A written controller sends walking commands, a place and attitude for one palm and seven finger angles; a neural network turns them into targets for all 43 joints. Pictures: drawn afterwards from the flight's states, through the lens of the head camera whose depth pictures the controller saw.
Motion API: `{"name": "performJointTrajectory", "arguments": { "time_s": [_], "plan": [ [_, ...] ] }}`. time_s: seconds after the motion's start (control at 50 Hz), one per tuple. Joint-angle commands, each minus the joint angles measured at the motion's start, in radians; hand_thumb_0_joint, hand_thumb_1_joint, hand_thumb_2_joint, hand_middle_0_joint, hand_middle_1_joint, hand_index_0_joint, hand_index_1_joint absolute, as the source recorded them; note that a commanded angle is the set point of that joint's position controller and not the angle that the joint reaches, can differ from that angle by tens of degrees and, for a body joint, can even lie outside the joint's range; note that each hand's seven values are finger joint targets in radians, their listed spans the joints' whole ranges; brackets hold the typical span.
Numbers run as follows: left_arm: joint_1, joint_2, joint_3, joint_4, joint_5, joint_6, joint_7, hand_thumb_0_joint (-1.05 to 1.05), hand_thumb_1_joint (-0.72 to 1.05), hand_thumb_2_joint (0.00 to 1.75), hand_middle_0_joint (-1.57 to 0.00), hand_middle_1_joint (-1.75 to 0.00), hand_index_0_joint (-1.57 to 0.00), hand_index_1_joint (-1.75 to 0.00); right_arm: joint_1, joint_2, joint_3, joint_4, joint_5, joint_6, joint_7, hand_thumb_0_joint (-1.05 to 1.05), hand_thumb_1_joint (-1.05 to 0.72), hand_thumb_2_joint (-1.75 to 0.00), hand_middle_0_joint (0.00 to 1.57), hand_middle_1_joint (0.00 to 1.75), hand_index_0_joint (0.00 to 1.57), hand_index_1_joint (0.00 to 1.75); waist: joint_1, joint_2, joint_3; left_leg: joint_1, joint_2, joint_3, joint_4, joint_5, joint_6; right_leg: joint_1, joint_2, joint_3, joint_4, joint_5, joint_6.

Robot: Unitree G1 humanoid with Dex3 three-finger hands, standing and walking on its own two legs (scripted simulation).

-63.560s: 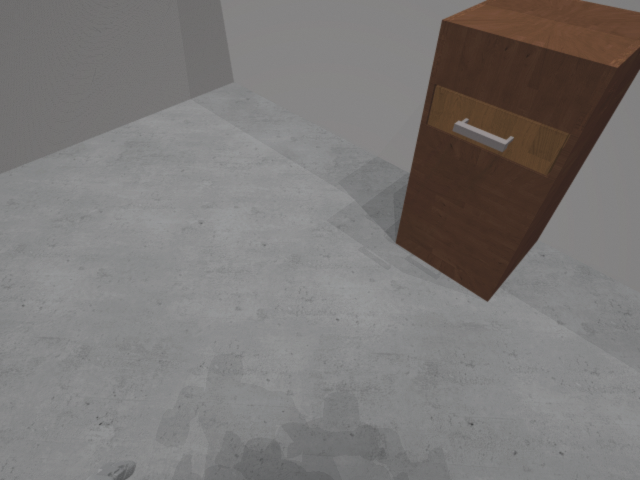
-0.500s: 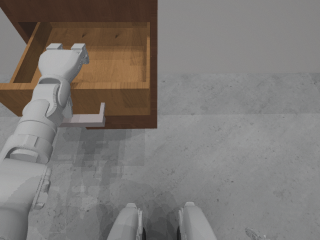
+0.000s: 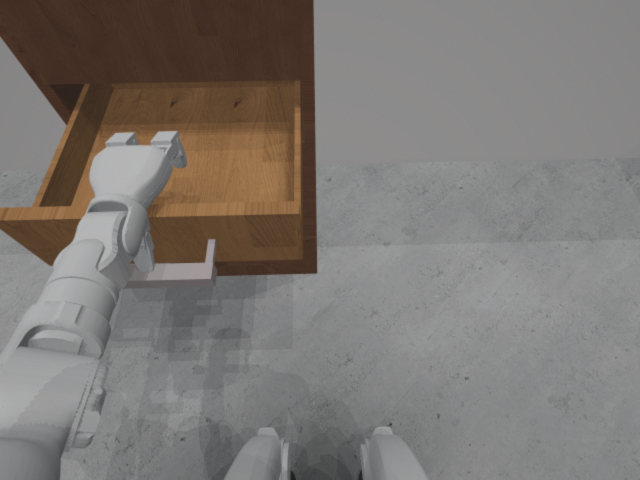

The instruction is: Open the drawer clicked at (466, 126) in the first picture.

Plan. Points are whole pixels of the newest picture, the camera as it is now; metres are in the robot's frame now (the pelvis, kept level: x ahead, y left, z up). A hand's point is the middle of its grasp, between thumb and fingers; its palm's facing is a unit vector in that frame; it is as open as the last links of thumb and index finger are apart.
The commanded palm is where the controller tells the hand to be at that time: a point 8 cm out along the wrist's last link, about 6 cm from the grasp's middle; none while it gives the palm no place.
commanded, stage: re-aim the fingers above the handle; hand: left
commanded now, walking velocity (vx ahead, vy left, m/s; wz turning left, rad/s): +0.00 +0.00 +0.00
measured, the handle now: (158, 261) +0.40 +0.23 -0.02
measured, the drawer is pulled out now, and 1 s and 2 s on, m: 0.25 0.25 0.25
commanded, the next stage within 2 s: none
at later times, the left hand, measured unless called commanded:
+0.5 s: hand (150, 199) +0.47 +0.24 +0.03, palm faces -0.06 +0.00 -1.00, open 14.6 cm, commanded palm +0.44 +0.21 +0.02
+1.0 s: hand (151, 199) +0.47 +0.23 +0.03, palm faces -0.07 +0.01 -1.00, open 14.6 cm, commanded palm +0.44 +0.21 +0.02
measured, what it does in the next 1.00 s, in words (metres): stands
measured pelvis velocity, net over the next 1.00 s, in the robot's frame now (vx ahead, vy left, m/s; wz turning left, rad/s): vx -0.01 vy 0.00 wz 0.00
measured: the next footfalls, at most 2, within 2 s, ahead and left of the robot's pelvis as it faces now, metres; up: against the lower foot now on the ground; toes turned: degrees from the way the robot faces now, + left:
none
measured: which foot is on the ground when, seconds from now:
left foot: down 0.00-1.00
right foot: down 0.00-1.00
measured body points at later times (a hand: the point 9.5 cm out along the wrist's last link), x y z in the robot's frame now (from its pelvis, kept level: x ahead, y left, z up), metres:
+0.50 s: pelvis +0.00 +0.00 +0.00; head +0.10 +0.00 +0.44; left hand +0.47 +0.23 +0.09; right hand +0.07 -0.26 -0.13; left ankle +0.01 +0.10 -0.64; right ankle +0.02 -0.13 -0.64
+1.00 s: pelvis -0.01 +0.00 +0.00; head +0.10 +0.00 +0.44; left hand +0.47 +0.23 +0.09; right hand +0.05 -0.26 -0.14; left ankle +0.01 +0.10 -0.64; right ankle +0.02 -0.13 -0.64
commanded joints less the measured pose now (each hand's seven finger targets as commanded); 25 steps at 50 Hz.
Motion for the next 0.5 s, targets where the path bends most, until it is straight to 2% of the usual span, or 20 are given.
{"name": "performJointTrajectory", "arguments": {
  "time_s": [0.0,0.02,0.04,0.06,0.08,0.1,0.14,0.24,0.26,0.28,0.3,0.32,0.38,0.4,0.44,0.46,0.48],
  "plan": [
    [0.040,-0.056,-0.032,0.054,-0.013,-0.020,0.028,0.00,-0.50,0.30,-0.30,-1.20,-0.30,-1.20,0.094,-0.148,-0.059,-0.072,-0.004,-0.020,-0.003,0.00,-0.90,-0.90,0.20,0.30,0.20,0.30,-0.065,-0.160,-0.184,0.230,-0.003,-0.003,-0.129,0.285,0.013,0.165,0.020,-0.042,-0.173,0.265,-0.063],
    [0.033,-0.046,-0.025,0.050,-0.005,-0.023,0.032,0.00,-0.50,0.30,-0.30,-1.20,-0.30,-1.20,0.098,-0.150,-0.060,-0.071,-0.006,-0.021,-0.001,0.00,-0.90,-0.90,0.20,0.30,0.20,0.30,-0.064,-0.150,-0.186,0.233,-0.002,-0.005,-0.129,0.296,0.013,0.163,0.022,-0.043,-0.169,0.273,-0.064],
    [0.023,-0.066,-0.045,0.053,-0.004,-0.018,0.035,0.00,-0.50,0.30,-0.30,-1.20,-0.30,-1.20,0.097,-0.149,-0.060,-0.072,-0.007,-0.020,0.001,0.00,-0.90,-0.90,0.20,0.30,0.20,0.30,-0.070,-0.148,-0.185,0.234,-0.004,-0.003,-0.129,0.293,0.013,0.164,0.022,-0.046,-0.171,0.271,-0.062],
    [0.036,-0.045,-0.026,0.061,0.002,-0.015,0.040,0.00,-0.50,0.30,-0.30,-1.20,-0.30,-1.20,0.097,-0.150,-0.060,-0.072,-0.004,-0.019,0.000,0.00,-0.90,-0.90,0.20,0.30,0.20,0.30,-0.063,-0.151,-0.188,0.235,-0.004,-0.003,-0.131,0.293,0.013,0.168,0.022,-0.044,-0.171,0.269,-0.064],
    [0.037,-0.050,-0.031,0.059,0.004,-0.011,0.043,0.00,-0.50,0.30,-0.30,-1.20,-0.30,-1.20,0.095,-0.150,-0.059,-0.075,-0.005,-0.020,0.002,0.00,-0.90,-0.90,0.20,0.30,0.20,0.30,-0.060,-0.146,-0.191,0.233,-0.007,-0.001,-0.133,0.295,0.013,0.175,0.022,-0.046,-0.171,0.273,-0.065],
    [0.024,-0.024,-0.014,0.070,0.012,-0.010,0.047,0.00,-0.50,0.30,-0.30,-1.20,-0.30,-1.20,0.095,-0.153,-0.058,-0.073,-0.005,-0.018,0.001,0.00,-0.90,-0.90,0.20,0.30,0.20,0.30,-0.063,-0.147,-0.181,0.232,-0.005,-0.003,-0.131,0.299,0.013,0.168,0.023,-0.043,-0.170,0.278,-0.065],
    [0.019,-0.057,-0.038,0.066,0.014,-0.005,0.049,0.00,-0.50,0.30,-0.30,-1.20,-0.30,-1.20,0.094,-0.152,-0.061,-0.076,-0.008,-0.016,0.004,0.00,-0.90,-0.90,0.20,0.30,0.20,0.30,-0.066,-0.140,-0.187,0.248,-0.005,-0.005,-0.134,0.306,0.011,0.160,0.024,-0.050,-0.169,0.272,-0.064],
    [0.007,-0.088,-0.057,0.069,0.014,0.007,0.051,0.00,-0.50,0.30,-0.30,-1.20,-0.30,-1.20,0.089,-0.149,-0.064,-0.077,-0.008,-0.013,0.009,0.00,-0.90,-0.90,0.20,0.30,0.20,0.30,-0.070,-0.130,-0.192,0.273,-0.003,-0.008,-0.138,0.308,0.011,0.150,0.024,-0.055,-0.172,0.261,-0.064],
    [0.013,-0.063,-0.036,0.078,0.016,0.010,0.053,0.00,-0.50,0.30,-0.30,-1.20,-0.30,-1.20,0.093,-0.153,-0.063,-0.078,-0.008,-0.012,0.008,0.00,-0.90,-0.90,0.20,0.30,0.20,0.30,-0.067,-0.143,-0.190,0.268,-0.001,-0.014,-0.140,0.310,0.011,0.153,0.025,-0.058,-0.165,0.263,-0.065],
    [0.014,-0.086,-0.056,0.075,0.010,0.014,0.049,0.00,-0.50,0.30,-0.30,-1.20,-0.30,-1.20,0.085,-0.150,-0.062,-0.081,-0.007,-0.014,0.008,0.00,-0.90,-0.90,0.20,0.30,0.20,0.30,-0.069,-0.144,-0.192,0.262,-0.005,-0.006,-0.139,0.298,0.013,0.161,0.024,-0.054,-0.173,0.261,-0.062],
    [0.007,-0.074,-0.047,0.080,0.006,0.017,0.047,0.00,-0.50,0.30,-0.30,-1.20,-0.30,-1.20,0.085,-0.152,-0.061,-0.080,-0.006,-0.015,0.006,0.00,-0.90,-0.90,0.20,0.30,0.20,0.30,-0.076,-0.159,-0.181,0.259,-0.003,-0.009,-0.143,0.286,0.014,0.161,0.023,-0.055,-0.178,0.253,-0.062],
    [-0.002,-0.058,-0.036,0.080,0.007,0.013,0.042,0.00,-0.50,0.30,-0.30,-1.20,-0.30,-1.20,0.091,-0.155,-0.061,-0.080,-0.008,-0.015,0.004,0.00,-0.90,-0.90,0.20,0.30,0.20,0.30,-0.071,-0.147,-0.183,0.259,-0.002,-0.012,-0.145,0.293,0.012,0.160,0.023,-0.055,-0.173,0.256,-0.064],
    [-0.011,-0.071,-0.053,0.083,0.008,0.012,0.037,0.00,-0.50,0.30,-0.30,-1.20,-0.30,-1.20,0.083,-0.153,-0.058,-0.082,-0.007,-0.017,0.003,0.00,-0.90,-0.90,0.20,0.30,0.20,0.30,-0.076,-0.141,-0.174,0.254,-0.005,-0.008,-0.143,0.266,0.014,0.150,0.022,-0.052,-0.177,0.232,-0.061],
    [0.001,-0.067,-0.048,0.083,0.008,0.011,0.036,0.00,-0.50,0.30,-0.30,-1.20,-0.30,-1.20,0.083,-0.153,-0.057,-0.085,-0.006,-0.017,0.003,0.00,-0.90,-0.90,0.20,0.30,0.20,0.30,-0.069,-0.142,-0.170,0.256,-0.005,-0.012,-0.147,0.265,0.012,0.150,0.023,-0.056,-0.176,0.226,-0.064],
    [-0.023,-0.091,-0.067,0.079,0.007,0.007,0.033,0.00,-0.50,0.30,-0.30,-1.20,-0.30,-1.20,0.082,-0.151,-0.059,-0.081,-0.008,-0.018,0.004,0.00,-0.90,-0.90,0.20,0.30,0.20,0.30,-0.082,-0.136,-0.170,0.265,-0.001,-0.016,-0.143,0.264,0.013,0.127,0.023,-0.057,-0.175,0.216,-0.062],
    [-0.022,-0.067,-0.049,0.088,0.012,0.006,0.034,0.00,-0.50,0.30,-0.30,-1.20,-0.30,-1.20,0.084,-0.154,-0.058,-0.080,-0.007,-0.018,0.002,0.00,-0.90,-0.90,0.20,0.30,0.20,0.30,-0.076,-0.135,-0.166,0.258,-0.001,-0.018,-0.142,0.262,0.012,0.124,0.023,-0.058,-0.169,0.212,-0.064],
    [-0.027,-0.078,-0.059,0.084,0.009,0.007,0.034,0.00,-0.50,0.30,-0.30,-1.20,-0.30,-1.20,0.083,-0.152,-0.057,-0.082,-0.008,-0.020,0.003,0.00,-0.90,-0.90,0.20,0.30,0.20,0.30,-0.079,-0.138,-0.166,0.250,-0.002,-0.015,-0.142,0.251,0.014,0.126,0.022,-0.057,-0.174,0.206,-0.062]
  ]
}}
